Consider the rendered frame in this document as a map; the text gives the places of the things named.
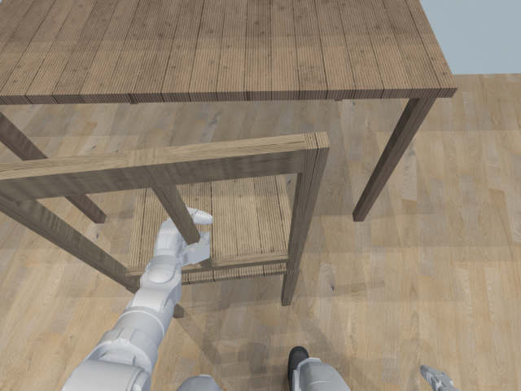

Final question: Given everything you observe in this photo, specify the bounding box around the right robot hand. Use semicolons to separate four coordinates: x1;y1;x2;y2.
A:
420;365;461;391

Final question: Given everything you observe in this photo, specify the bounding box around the left robot upper arm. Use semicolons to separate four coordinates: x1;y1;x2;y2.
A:
64;358;151;391

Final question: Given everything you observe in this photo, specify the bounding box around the right robot shin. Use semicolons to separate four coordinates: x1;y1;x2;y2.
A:
296;358;321;370

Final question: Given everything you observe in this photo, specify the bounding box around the table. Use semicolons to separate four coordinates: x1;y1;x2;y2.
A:
0;0;458;223

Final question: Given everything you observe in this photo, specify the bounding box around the robot left forearm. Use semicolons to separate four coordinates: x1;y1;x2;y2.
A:
60;255;182;391

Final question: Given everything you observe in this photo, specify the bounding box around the robot right foot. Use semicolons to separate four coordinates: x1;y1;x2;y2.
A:
287;346;309;391

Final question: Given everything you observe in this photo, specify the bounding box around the left robot hand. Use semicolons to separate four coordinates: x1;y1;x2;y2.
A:
153;206;213;267

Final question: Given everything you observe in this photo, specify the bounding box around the chair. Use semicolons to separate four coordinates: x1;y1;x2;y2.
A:
0;132;330;319

